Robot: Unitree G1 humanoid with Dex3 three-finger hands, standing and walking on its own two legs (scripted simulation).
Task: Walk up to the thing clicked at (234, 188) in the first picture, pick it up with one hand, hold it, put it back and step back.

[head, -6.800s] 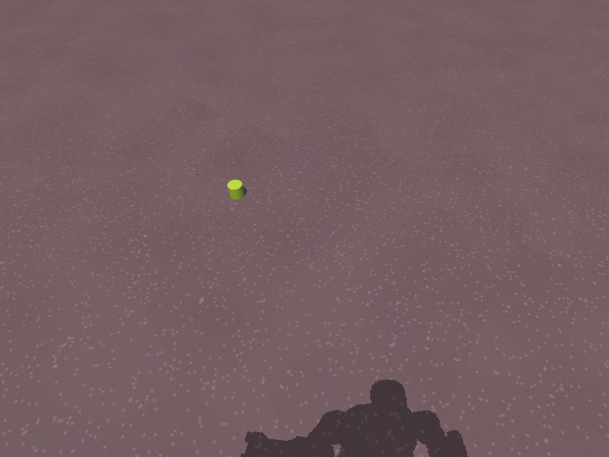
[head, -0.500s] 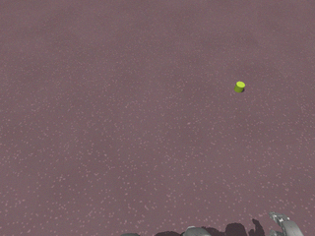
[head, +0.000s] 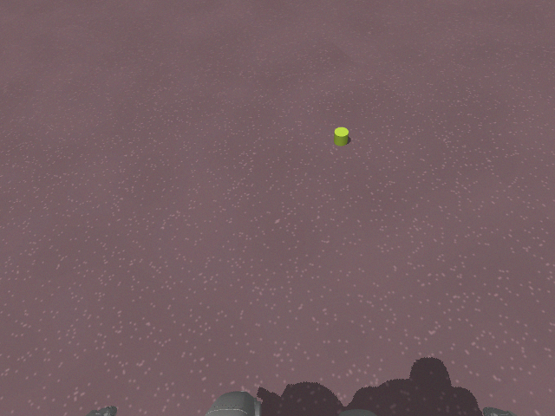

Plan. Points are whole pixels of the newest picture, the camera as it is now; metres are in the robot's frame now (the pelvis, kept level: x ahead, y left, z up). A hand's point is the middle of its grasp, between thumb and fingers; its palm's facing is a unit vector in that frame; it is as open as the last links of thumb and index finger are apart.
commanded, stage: walk up
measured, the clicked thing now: (341, 136) +1.41 -0.26 -0.74
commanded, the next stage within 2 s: stand in 1.28 s
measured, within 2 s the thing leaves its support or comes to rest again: neither
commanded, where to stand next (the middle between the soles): +0.06 +0.02 m, yaw -12 degrees
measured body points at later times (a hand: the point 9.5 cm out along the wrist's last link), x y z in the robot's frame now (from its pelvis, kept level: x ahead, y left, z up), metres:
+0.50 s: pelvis +0.01 +0.01 -0.01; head +0.05 +0.02 +0.44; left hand +0.13 +0.32 -0.13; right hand +0.06 -0.31 -0.11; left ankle +0.04 +0.14 -0.73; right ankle -0.02 -0.12 -0.72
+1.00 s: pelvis +0.00 +0.01 +0.00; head +0.01 +0.00 +0.45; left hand +0.16 +0.29 -0.12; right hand +0.03 -0.30 -0.13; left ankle +0.03 +0.16 -0.73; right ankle -0.02 -0.11 -0.73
